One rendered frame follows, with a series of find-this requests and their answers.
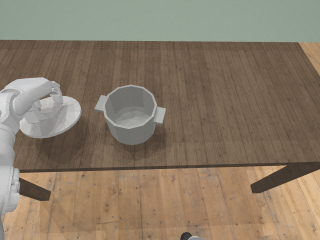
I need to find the table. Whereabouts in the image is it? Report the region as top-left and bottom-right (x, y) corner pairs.
(0, 40), (320, 201)

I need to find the lid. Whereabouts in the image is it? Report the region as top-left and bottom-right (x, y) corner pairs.
(19, 96), (82, 139)

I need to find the knob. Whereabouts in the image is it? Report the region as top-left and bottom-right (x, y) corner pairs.
(38, 101), (61, 119)

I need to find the robot left upper arm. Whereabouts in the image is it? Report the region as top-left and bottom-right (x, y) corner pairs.
(0, 165), (21, 240)

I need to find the left robot hand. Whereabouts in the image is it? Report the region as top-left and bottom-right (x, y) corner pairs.
(5, 77), (64, 124)

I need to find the pot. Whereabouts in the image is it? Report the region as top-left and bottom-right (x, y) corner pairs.
(94, 84), (166, 145)

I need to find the robot left forearm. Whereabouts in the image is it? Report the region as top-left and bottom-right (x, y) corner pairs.
(0, 86), (33, 166)

